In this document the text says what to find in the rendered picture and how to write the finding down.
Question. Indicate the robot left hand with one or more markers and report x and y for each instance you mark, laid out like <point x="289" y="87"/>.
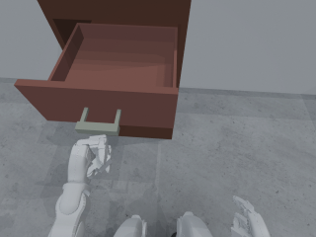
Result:
<point x="96" y="150"/>

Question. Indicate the handle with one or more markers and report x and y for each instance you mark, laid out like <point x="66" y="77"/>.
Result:
<point x="99" y="128"/>

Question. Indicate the robot left forearm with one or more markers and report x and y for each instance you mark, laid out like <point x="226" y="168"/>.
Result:
<point x="71" y="211"/>

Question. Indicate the robot thigh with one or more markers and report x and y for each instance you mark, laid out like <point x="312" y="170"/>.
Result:
<point x="132" y="227"/>
<point x="192" y="226"/>

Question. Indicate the drawer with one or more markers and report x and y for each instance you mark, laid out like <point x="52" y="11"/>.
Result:
<point x="109" y="67"/>

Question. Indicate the right robot thigh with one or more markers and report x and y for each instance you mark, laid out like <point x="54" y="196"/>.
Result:
<point x="192" y="226"/>

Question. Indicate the robot right hand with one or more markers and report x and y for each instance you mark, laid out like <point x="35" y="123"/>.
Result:
<point x="252" y="226"/>

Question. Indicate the cabinet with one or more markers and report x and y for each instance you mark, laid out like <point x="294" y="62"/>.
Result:
<point x="63" y="15"/>

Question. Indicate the left robot thigh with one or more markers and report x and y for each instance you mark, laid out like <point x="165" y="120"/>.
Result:
<point x="132" y="227"/>

